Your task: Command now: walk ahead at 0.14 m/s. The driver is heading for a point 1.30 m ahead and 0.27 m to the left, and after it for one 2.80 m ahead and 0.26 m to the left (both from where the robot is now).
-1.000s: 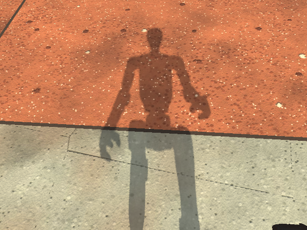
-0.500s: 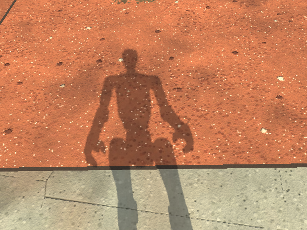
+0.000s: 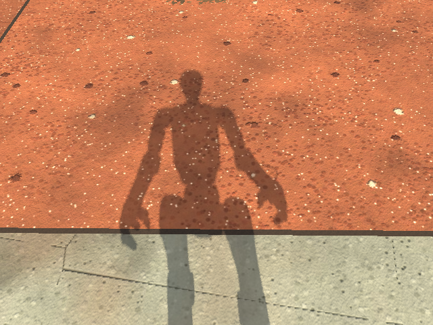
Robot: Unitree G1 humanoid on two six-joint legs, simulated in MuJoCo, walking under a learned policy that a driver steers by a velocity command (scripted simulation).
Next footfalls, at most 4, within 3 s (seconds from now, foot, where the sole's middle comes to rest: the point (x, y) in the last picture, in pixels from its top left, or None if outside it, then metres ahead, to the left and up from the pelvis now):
0.36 left None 0.09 0.16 -0.76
0.84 right None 0.46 -0.04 -0.76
1.40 left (172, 259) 0.73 0.23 -0.76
1.92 right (207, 178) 1.09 0.12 -0.76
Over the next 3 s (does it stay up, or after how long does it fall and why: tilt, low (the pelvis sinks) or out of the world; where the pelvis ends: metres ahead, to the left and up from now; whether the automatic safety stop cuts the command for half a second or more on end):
stays up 1.20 0.26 0.02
